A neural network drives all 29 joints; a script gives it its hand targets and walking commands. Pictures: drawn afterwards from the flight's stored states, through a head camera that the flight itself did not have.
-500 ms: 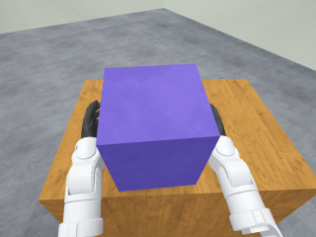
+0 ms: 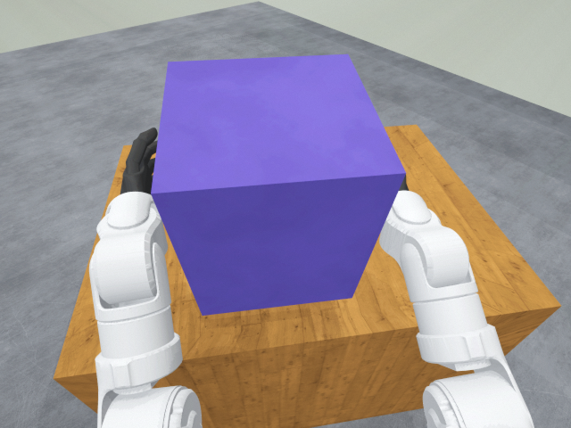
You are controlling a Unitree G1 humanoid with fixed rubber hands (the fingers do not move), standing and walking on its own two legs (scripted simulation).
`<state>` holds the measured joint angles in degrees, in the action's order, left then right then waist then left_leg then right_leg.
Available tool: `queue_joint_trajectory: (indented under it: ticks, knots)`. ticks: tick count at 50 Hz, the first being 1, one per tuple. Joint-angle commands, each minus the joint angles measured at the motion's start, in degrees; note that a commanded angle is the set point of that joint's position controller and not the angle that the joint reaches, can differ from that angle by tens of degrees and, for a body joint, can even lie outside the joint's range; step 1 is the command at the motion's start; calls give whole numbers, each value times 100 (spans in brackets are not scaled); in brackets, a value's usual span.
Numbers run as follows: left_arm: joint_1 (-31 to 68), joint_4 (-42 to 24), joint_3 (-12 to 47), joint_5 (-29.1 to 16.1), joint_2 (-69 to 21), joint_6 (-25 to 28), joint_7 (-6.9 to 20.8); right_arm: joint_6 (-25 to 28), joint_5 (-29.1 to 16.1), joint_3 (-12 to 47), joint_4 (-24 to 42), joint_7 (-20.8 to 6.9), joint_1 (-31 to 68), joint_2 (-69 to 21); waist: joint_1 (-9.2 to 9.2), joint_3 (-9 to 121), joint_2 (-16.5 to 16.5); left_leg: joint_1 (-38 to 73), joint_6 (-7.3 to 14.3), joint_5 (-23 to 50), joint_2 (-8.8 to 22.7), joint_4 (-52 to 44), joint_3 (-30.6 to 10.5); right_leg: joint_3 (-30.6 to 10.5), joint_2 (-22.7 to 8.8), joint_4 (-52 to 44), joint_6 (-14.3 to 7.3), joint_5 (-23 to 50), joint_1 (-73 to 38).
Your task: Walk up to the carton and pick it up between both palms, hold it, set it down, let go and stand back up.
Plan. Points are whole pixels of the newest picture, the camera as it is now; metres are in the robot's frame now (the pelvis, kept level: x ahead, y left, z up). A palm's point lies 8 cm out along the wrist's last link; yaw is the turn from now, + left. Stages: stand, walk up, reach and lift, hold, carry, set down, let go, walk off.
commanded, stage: reach and lift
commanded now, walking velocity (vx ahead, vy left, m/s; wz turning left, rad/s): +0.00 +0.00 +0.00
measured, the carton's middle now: (270, 193) +0.36 +0.01 +0.18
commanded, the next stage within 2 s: hold in 0.76 s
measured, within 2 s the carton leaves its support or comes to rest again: neither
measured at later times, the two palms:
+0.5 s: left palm (155, 186) +0.36 +0.14 +0.21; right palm (396, 188) +0.36 -0.16 +0.18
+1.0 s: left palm (143, 182) +0.36 +0.16 +0.21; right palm (387, 181) +0.37 -0.15 +0.19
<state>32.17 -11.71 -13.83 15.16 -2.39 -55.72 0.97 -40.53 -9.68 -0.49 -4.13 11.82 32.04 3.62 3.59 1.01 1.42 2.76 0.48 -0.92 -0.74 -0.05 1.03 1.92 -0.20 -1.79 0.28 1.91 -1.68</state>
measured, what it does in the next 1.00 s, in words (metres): stands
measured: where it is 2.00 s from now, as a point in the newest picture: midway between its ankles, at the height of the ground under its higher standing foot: outside the picture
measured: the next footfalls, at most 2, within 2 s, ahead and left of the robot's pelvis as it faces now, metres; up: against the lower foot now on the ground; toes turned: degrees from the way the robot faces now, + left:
none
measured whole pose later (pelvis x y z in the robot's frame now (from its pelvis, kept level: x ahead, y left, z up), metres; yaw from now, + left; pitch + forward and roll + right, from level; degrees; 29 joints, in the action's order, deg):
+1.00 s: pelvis +0.00 +0.00 +0.00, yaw +0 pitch -5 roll +0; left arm 37.1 -10.3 -19.4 18.0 -2.9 -58.0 4.9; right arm -36.4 -11.8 -0.2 -10.0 13.4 37.6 3.5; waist 4.5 -3.6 0.1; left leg 9.4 0.4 0.9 -0.4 -5.1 1.0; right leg 1.9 0.2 -5.1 0.0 2.7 -7.5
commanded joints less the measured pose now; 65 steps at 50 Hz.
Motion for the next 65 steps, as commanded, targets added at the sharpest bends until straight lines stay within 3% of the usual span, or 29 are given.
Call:
queue_joint_trajectory:
  ticks: [1, 7, 16, 24, 31, 42, 56, 65]
  knots:
    - [2309, -961, 1875, -937, -1825, -293, 1294, 432, -736, 1413, 1298, -327, 3339, -1613, 78, 1752, -373, 602, -473, 2255, -4, 64, -7, -141, 156, 166, 279, 1577, -1568]
    - [2741, -1325, 2034, -1034, -1801, -220, 1258, 626, -747, 1336, 1517, -364, 3595, -1485, 185, 2035, -460, 928, -493, 2350, 28, -11, 35, -78, 189, 25, 214, 1231, -1464]
    - [3039, -620, 1639, -835, -1825, 33, 1125, 794, -509, 1205, 1118, -460, 3962, -1570, 74, 1991, -232, 624, -205, 1327, 55, -312, 80, -49, 131, -9, 279, 596, -1532]
    - [3045, -408, 1255, -624, -1778, 134, 1297, 792, -569, 1394, 725, -363, 3886, -1735, -9, 1917, -63, 505, -90, 1487, 8, -527, 96, -142, 108, 42, 351, 1281, -2009]
    - [3244, -785, 1556, -842, -1873, 204, 1277, 853, -795, 1693, 1128, -251, 4101, -1903, 19, 2311, -118, 693, -131, 1963, -29, -419, 55, -197, 116, 163, 330, 1896, -2146]
    - [3262, -481, 1480, -795, -1794, 59, 1266, 759, -653, 1382, 706, -163, 4055, -1762, 94, 1791, -254, 603, -140, 1492, -7, -417, 37, -204, 77, 37, 318, 1230, -1880]
    - [3366, -784, 1657, -849, -1922, -122, 1200, 737, -747, 1426, 998, -213, 4280, -1678, 175, 2199, -280, 1100, -305, 2232, -2, -224, -21, -145, 186, -22, 251, 1437, -1712]
    - [3354, -535, 1452, -687, -1853, -284, 1208, 678, -682, 1246, 741, -257, 4269, -1584, 140, 1729, -288, 931, -280, 1759, 6, -295, -1, -153, 162, -80, 264, 950, -1632]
